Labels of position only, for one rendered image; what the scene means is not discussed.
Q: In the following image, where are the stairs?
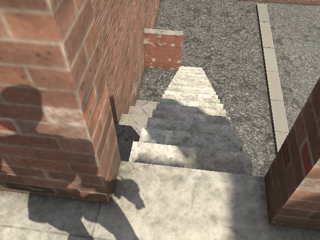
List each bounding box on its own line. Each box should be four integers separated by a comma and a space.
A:
129, 66, 253, 176

